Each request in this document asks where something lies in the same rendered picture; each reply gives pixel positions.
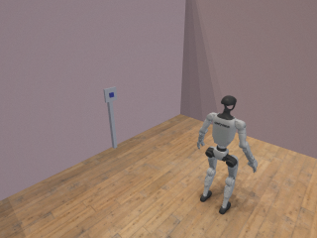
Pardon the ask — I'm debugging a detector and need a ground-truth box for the right robot forearm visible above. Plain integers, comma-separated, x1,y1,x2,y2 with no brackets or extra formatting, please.
242,142,256,163

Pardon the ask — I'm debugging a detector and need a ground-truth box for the robot left upper arm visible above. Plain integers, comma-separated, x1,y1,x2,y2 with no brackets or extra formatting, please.
200,112,217,134

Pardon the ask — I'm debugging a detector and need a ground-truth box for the robot right upper arm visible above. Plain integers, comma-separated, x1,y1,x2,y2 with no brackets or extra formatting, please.
235,119,247,149

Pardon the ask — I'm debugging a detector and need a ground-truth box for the left robot forearm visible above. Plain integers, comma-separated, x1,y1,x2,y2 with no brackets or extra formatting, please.
198,127,205,142

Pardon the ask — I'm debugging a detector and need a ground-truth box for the left robot hand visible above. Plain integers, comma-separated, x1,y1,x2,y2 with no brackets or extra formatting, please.
197,141,205,150

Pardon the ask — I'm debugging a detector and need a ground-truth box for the panel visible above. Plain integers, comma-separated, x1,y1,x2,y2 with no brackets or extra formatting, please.
103,86,118,149

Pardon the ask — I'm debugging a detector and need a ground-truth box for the left robot shin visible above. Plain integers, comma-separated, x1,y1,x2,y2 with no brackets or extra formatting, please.
203,168,214,197

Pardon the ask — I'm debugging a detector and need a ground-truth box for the right robot foot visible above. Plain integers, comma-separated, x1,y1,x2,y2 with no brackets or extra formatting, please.
219,201,231,215

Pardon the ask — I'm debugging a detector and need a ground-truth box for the right robot hand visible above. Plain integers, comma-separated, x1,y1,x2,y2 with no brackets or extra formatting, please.
248,160,258,173

